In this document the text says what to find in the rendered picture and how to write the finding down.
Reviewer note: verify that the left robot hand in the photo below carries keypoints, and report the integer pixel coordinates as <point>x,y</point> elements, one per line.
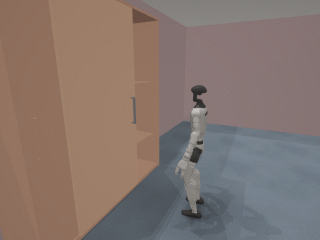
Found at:
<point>183,165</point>

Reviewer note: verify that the robot left upper arm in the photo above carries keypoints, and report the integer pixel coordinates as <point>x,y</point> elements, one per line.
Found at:
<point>196,116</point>

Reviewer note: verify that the right robot foot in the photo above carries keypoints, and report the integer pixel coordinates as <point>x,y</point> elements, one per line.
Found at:
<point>199,201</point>

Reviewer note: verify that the right robot thigh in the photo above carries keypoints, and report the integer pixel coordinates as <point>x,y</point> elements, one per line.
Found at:
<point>195,173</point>

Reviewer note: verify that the handle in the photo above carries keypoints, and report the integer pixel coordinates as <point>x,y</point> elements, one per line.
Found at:
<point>134,110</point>
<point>38,140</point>

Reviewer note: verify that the wardrobe door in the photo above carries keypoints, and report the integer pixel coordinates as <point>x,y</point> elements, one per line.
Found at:
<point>94,49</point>
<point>29,41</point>

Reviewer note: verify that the robot left forearm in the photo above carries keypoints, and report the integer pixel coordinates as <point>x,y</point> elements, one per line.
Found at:
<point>191,146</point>

